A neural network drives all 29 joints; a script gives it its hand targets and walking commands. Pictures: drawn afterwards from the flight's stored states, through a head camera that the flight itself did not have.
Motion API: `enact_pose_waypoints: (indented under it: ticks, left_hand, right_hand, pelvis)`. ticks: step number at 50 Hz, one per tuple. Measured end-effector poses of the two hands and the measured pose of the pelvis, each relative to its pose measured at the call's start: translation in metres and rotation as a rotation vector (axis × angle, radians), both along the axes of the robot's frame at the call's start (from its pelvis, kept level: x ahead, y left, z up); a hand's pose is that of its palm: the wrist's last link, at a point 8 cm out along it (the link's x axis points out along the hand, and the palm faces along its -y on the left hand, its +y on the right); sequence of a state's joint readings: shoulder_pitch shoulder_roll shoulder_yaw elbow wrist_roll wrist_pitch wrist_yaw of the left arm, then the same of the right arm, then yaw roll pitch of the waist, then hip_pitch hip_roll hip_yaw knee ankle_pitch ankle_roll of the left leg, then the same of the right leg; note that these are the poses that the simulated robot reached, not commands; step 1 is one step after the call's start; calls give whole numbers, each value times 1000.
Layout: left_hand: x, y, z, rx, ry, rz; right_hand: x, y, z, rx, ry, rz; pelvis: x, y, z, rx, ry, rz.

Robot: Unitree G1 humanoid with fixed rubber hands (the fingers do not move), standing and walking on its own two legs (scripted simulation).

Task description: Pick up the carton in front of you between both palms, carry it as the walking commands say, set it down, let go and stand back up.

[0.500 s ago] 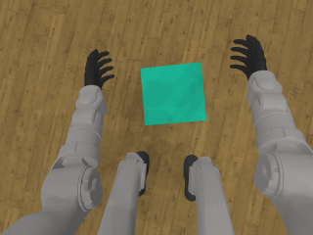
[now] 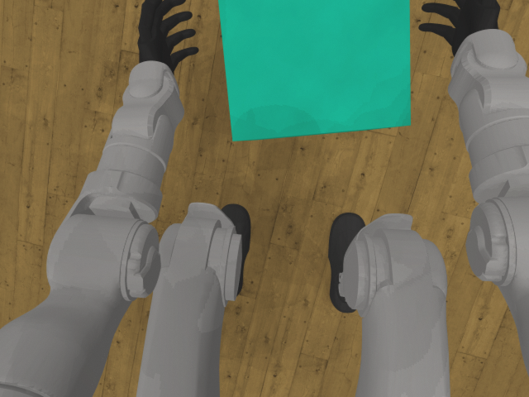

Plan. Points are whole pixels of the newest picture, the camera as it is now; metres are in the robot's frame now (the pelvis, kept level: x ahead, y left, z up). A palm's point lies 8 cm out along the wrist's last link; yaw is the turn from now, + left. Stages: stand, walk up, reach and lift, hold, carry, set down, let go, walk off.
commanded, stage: reach and lift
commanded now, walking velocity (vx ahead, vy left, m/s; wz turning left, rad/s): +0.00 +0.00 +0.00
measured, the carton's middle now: (308, 68) +0.51 -0.03 -0.27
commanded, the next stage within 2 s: none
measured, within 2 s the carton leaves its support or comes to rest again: leaves its support in 0.92 s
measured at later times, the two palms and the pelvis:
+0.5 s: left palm (172, 62) +0.51 +0.16 -0.19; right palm (447, 41) +0.53 -0.19 -0.20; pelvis +0.01 +0.00 -0.02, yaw +1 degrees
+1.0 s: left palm (187, 49) +0.52 +0.13 -0.17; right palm (433, 36) +0.53 -0.17 -0.18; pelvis +0.01 +0.00 -0.03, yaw +0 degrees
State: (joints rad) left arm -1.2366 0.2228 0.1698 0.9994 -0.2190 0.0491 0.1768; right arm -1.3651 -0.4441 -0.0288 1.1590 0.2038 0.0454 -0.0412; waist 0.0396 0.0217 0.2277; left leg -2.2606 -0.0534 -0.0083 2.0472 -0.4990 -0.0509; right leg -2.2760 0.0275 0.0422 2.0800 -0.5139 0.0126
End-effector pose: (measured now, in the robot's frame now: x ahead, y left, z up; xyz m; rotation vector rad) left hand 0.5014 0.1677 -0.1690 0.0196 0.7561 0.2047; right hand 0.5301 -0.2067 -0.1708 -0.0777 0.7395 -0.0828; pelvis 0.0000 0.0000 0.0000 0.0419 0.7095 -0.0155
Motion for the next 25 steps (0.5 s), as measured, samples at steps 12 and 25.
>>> enact_pose_waypoints:
  ticks: [12, 25]
  left_hand:
    - [11, 7, -34, 22, 8, -13]
    - [5, -8, -24, -1, 3, -15]
  right_hand:
    - [0, 8, -48, 10, -17, 17]
    - [0, 13, -31, 11, -9, 29]
  pelvis:
    - [8, -2, -28, 5, -42, 13]
    - [8, -4, -24, 5, -24, 8]
